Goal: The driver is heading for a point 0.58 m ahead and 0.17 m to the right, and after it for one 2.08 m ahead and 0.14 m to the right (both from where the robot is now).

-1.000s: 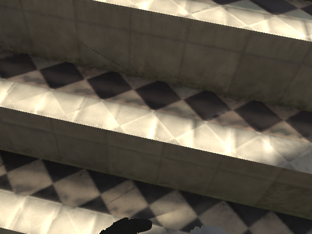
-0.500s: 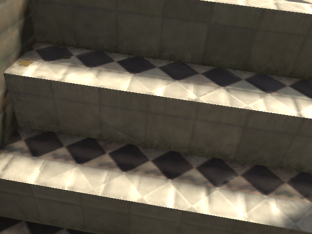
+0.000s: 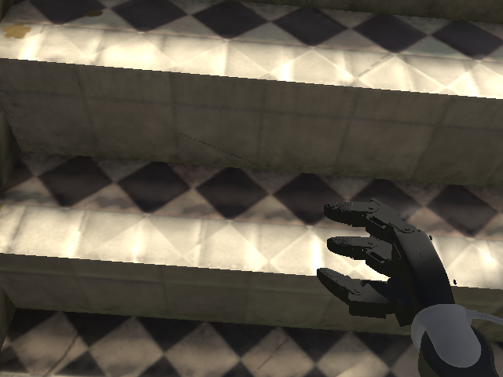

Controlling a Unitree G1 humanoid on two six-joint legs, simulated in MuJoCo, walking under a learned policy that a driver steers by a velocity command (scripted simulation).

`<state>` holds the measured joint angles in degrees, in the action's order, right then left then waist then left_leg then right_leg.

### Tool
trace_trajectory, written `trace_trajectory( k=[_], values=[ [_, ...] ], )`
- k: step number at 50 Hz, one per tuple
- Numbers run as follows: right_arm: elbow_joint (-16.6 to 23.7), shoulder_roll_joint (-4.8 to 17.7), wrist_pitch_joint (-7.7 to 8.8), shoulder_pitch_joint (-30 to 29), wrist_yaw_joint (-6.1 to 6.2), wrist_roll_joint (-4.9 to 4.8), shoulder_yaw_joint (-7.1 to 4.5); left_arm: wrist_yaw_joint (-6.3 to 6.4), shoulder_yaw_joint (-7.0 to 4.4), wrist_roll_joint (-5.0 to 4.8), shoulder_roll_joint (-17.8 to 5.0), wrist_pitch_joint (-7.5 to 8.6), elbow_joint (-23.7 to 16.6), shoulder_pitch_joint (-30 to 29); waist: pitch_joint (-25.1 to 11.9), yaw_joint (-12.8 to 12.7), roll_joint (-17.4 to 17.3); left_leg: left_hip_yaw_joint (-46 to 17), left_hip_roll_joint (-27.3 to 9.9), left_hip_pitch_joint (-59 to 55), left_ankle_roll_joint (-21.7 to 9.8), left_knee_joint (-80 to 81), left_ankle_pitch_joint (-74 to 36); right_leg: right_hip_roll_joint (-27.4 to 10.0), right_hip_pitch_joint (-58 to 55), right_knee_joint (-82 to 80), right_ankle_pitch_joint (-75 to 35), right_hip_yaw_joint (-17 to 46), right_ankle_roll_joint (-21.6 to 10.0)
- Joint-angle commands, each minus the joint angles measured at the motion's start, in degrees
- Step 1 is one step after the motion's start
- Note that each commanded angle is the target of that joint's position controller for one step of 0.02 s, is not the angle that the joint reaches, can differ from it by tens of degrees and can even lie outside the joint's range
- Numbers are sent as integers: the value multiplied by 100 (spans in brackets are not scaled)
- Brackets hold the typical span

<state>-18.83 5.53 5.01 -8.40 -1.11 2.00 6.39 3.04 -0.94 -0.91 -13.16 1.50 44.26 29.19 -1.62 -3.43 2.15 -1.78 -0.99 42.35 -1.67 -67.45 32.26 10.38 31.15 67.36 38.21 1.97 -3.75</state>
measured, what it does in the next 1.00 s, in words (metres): climbs, turning right: right foot, then left foot 0.22 m higher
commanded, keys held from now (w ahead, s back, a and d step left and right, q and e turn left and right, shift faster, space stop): w+e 0.62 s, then w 0.38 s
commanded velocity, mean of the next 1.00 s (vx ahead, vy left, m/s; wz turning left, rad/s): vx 0.50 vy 0.00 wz -0.47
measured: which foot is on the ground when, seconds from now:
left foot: down 0.00-0.38, up 0.40-0.98, down 1.00-1.00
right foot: down 0.00-0.00, up 0.02-0.36, down 0.38-0.90, up 0.92-1.00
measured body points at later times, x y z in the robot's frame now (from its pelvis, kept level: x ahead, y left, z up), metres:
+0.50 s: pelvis +0.07 -0.04 +0.06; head +0.06 -0.08 +0.51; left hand +0.13 +0.22 -0.04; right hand +0.32 -0.26 +0.04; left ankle +0.03 +0.12 -0.42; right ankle +0.09 -0.11 -0.64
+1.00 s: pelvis +0.21 -0.06 +0.22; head +0.22 -0.10 +0.67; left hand +0.40 +0.14 +0.10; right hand +0.26 -0.33 +0.09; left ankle +0.33 +0.01 -0.43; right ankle +0.12 -0.11 -0.42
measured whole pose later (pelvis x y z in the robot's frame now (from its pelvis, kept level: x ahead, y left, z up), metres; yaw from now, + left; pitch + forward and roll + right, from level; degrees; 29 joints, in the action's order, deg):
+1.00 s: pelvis +0.21 -0.06 +0.22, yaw -25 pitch +3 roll +4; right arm -43.5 11.5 2.2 4.4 0.2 3.7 1.2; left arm -1.5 0.7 -0.3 -13.8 4.0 54.1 13.1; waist 0.3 3.8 -1.1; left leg 1.8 5.2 42.3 -9.3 -64.5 31.8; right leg 2.3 31.5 71.1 -7.7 3.0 -10.9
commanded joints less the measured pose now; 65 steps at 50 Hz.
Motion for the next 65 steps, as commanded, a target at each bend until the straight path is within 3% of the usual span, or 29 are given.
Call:
trace_trajectory(
  k=[1, 2, 4, 5, 6, 9, 12, 17, 19, 20, 21, 22, 23, 25, 28, 30, 36, 39, 42, 44, 45, 47, 48, 50, 51, 52, 54, 60, 65],
  values=[
    [-1351, 1258, -405, 3512, 245, 292, -781, -46, 106, -148, 52, 394, -1445, -2817, -2005, 1526, -2053, -2101, -1226, -5054, -909, 2288, 285, -266, 3734, 4113, -2785, 319, 466],
    [-950, 1388, -410, 2484, 372, 185, -790, -119, 56, -95, -188, 343, -1506, -2299, -1493, 1084, -1900, -3832, -2111, -3831, -1464, 3894, 1705, -516, 3829, 4647, -2574, 550, 563],
    [-905, 371, -369, 893, 268, 105, -485, -95, -29, 138, -5, -71, -1579, -1515, 202, -217, -1061, -1682, -1665, -2268, -738, 3174, -736, -306, 4067, 5948, -2104, 517, 898],
    [-823, 662, -307, -152, 250, -33, -522, -73, -101, -33, -230, -267, -1383, -309, 143, -1339, -1543, -1483, -2118, -1321, -637, 3342, -766, -785, 3697, 5952, -2265, 978, 938],
    [-801, 590, -232, -422, 318, -72, -522, 18, -190, 14, -478, -404, -1311, -25, 47, -1499, -1522, -1353, -2470, -616, -647, 3651, -925, -1051, 2935, 5951, -2542, 904, 1046],
    [-1113, 893, -252, -110, 320, 270, -546, 107, -339, 25, -724, -570, -1289, -451, 144, -1257, -930, -516, -2135, -190, -780, 3875, -7, -830, 2138, 6662, -3661, -88, 1053],
    [-1340, 1220, -252, 1078, 565, 271, -773, -15, -209, 7, -450, -515, -1458, -1656, 617, -592, -434, 145, -1870, -1674, -436, 3882, -178, -1319, 2667, 3234, -3580, -70, 772],
    [-1184, 1741, -357, 746, 502, 52, -893, -286, -231, -101, -250, -570, -1370, -1158, -72, -581, -942, 898, -1993, -2641, -796, 4025, -2809, -1381, -457, -1413, -1635, -1252, 77],
    [-1151, 1184, -295, -138, 356, -249, -663, -379, -497, 167, -622, -416, -616, 440, -430, -1338, -12, 1477, -1116, -2469, -775, 68, -4869, -899, -2042, -3971, -2964, -1218, -755],
    [-791, 355, -110, -46, 271, -238, -449, -578, -417, 333, -745, -299, -265, 622, 254, -745, 1263, 986, -175, -175, -520, -3020, -784, -1134, -2562, -3350, -4819, 344, -971],
    [-599, -9, 80, 728, 115, -168, -350, -618, -237, 432, -752, -118, -817, -216, -237, 309, 1222, 23, 460, 1067, -107, -4983, -905, -1825, -2645, -3636, -5326, 2889, -1413],
    [-654, 228, 230, 962, -68, -132, -370, -489, -261, 306, -1015, -16, -979, -279, -830, 352, 796, -391, 404, 1891, 35, -5744, -1435, -2570, -2943, -4731, -2192, 4336, -1589],
    [-692, 382, 347, 737, -217, -106, -335, -374, -342, 131, -1164, 66, -965, -187, -476, 203, -10, -432, -71, 2535, 72, -5014, -1934, -2802, -2960, -5162, 259, 4359, -1278],
    [-598, 210, 299, 233, -213, -150, -266, -277, -142, 287, -601, 199, -779, -426, 50, 285, -421, -357, -127, 2682, 97, -5170, -2841, -2697, -2123, -5263, 393, 4142, -1024],
    [-875, 272, 197, 283, -44, -143, -343, -212, -52, 363, -438, 196, -463, -366, -89, 85, -71, 11, -26, 3504, -57, -7002, -3122, -2421, -2374, -4807, -517, 3171, -1071],
    [-716, -291, 132, -282, -47, -211, -162, -217, 30, 522, -215, 51, -50, 196, 117, -121, 144, 164, 11, 4727, -228, -8845, -2743, -2453, -2651, -4732, -1284, 2943, -805],
    [-436, -536, -65, -1077, 158, -34, 121, -173, 294, 347, 312, -7, 626, -289, 764, -27, 1052, 1209, -189, 4212, 21, -6694, -3984, -1983, 8, -5747, -2018, 1489, -567],
    [-594, -843, -6, -634, 317, -224, 228, -137, 247, 271, 134, -68, 1213, -184, 307, 143, 1023, 1391, -321, 3981, -53, -6044, -3568, -2200, -1273, -6068, -3690, 1163, -786],
    [-980, -64, 135, 247, 246, -153, -89, -107, 138, 92, -271, -143, 1223, -961, -1226, 819, 925, 1810, 259, -23, -420, -3105, -1914, -2095, -1468, -5630, -11103, -333, -781],
    [-1405, 810, -42, 1499, 182, -208, -463, -49, -57, 71, -1166, 59, 1231, -813, -1720, 1366, 1576, 1432, 708, -1221, -147, -1201, 620, -2817, -3168, -4773, -14396, 179, -1485],
    [-1565, 1022, -34, 1458, 169, -226, -562, -43, -31, -68, -669, 84, 1301, -219, -2006, 848, 541, 340, 320, -2204, -496, -244, 583, -2402, -2557, -3486, -14863, -85, -1339],
    [-2497, 1325, -282, 3407, 143, 106, -737, -291, 66, -30, -566, 384, 1102, -456, -3366, 1360, -1546, -1575, -83, -4203, -929, 1114, 1471, -1790, -1094, -1384, -11232, 137, -1105],
    [-2904, 1075, -410, 3125, 190, 247, -754, -410, 143, 5, -62, 346, 922, -1414, -3247, 1145, -3106, -3782, -837, -3680, -1550, 2095, 1658, -735, 19, 1921, -5319, 454, -708],
    [-3586, 270, -430, 3702, 43, 333, -422, -790, 509, 85, 1012, 706, -992, -5109, -660, 1674, -1207, -476, 2, -1894, -955, 2074, -2229, -530, 1418, 4648, -2334, 547, -560],
    [-3688, -388, -399, 2907, -49, 184, -306, -915, 551, 125, 1270, 670, -1140, -4335, -365, 555, -109, -1330, -135, -1444, -1033, 2830, -1134, -715, 2116, 4964, -2373, 656, -675],
    [-3489, -263, -351, 2238, 76, 9, -387, -960, 573, 132, 1084, 520, -937, -2903, 62, -89, -286, -2970, -706, -257, -1218, 3428, 983, -910, 2282, 5045, -2416, 1211, -672],
    [-3178, 313, -337, 1126, 201, -190, -537, -890, 490, 134, 405, 241, -808, -1630, 704, -697, -364, -3020, -802, 594, -1133, 4107, 2094, -1028, 2279, 4658, -2747, 993, -221],
    [-2854, 989, -105, 1770, 301, -40, -676, -228, 443, -68, 255, 112, -862, -2330, 123, -11, -723, -1999, -1046, 258, -1375, 3719, 1265, -1564, 2246, 2854, -3903, 110, 340],
    [-2539, 1073, -249, 2810, 567, -280, -887, -391, 488, -21, 450, 153, -1385, -3171, -521, 680, -1138, -2460, -1022, -1079, -1259, 3235, 1345, -1748, 1678, 304, -2969, 145, 533]
  ],
)
Velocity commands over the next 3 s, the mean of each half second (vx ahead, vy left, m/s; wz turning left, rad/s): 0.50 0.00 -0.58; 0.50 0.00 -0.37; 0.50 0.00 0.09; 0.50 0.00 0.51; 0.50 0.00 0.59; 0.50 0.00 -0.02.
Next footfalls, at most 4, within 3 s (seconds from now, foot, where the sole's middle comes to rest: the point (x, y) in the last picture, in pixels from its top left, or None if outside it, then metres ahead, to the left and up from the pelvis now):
0.38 right None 0.12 -0.12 -0.68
1.00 left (265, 374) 0.37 0.00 -0.46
1.34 right None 0.19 -0.35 -0.51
1.64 left None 0.27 -0.19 -0.45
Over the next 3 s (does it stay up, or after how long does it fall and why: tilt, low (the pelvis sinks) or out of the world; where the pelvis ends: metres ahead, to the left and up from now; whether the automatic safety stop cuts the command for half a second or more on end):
stays up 0.37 -0.14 0.34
